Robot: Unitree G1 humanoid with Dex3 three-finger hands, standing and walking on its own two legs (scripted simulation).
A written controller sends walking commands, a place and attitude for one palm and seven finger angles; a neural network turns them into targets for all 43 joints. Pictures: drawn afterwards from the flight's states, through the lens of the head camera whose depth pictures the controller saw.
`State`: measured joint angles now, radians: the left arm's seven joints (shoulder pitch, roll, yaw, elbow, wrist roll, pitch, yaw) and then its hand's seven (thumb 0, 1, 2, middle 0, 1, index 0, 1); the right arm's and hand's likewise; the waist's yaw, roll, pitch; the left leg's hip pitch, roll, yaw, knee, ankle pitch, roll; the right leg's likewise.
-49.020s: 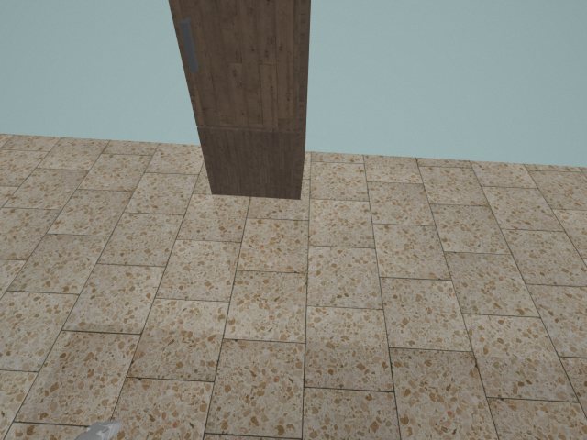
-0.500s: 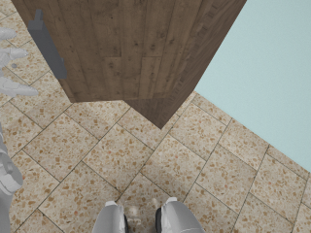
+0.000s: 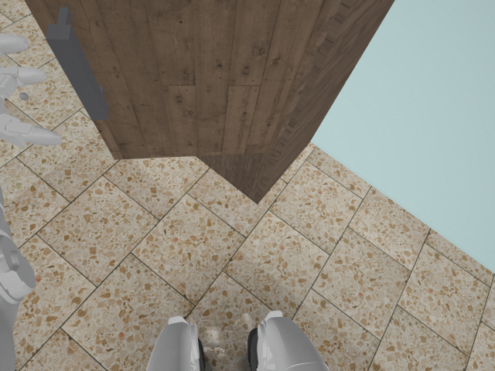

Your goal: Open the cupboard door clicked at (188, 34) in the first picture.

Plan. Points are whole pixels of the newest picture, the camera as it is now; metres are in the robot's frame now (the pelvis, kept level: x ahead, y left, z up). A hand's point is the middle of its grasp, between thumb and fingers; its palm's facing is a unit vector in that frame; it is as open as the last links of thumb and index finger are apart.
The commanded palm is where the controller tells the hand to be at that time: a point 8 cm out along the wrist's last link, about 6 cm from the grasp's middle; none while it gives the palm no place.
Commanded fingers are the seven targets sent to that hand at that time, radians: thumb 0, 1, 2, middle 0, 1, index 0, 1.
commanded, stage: slide the fingers in behind the handle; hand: left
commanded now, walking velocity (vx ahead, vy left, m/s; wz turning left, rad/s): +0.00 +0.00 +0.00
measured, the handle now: (84, 69) +0.56 +0.22 +0.06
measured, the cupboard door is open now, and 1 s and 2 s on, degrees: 45 45 46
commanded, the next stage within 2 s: close the thumb around the handle in 1.62 s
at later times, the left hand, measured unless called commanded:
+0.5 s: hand (56, 94) +0.51 +0.24 +0.07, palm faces +0.04 -1.00 -0.02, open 14.0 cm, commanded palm +0.49 +0.28 +0.06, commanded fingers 0.00 -0.50 0.30 -0.30 -1.20 -0.30 -1.20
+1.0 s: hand (90, 94) +0.51 +0.20 +0.07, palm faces +0.04 -1.00 -0.01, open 14.0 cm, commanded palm +0.49 +0.24 +0.06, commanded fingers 0.00 -0.50 0.30 -0.30 -1.20 -0.30 -1.20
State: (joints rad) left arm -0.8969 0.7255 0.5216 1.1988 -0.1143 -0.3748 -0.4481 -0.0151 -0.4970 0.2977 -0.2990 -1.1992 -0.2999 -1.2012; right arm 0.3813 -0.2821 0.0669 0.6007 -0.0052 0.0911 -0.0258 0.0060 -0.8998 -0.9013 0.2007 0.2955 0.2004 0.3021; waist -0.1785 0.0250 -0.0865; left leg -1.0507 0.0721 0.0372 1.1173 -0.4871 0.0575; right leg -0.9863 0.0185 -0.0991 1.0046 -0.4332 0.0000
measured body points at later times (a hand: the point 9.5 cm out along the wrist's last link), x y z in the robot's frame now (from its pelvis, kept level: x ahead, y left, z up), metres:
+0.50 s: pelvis +0.00 +0.00 +0.00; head +0.15 +0.03 +0.42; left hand +0.50 +0.30 +0.07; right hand +0.00 -0.27 -0.10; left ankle +0.02 +0.08 -0.66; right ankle +0.02 -0.13 -0.66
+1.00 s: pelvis +0.01 -0.01 +0.00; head +0.15 +0.01 +0.43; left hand +0.51 +0.26 +0.07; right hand +0.01 -0.28 -0.11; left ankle +0.02 +0.08 -0.66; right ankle +0.02 -0.13 -0.66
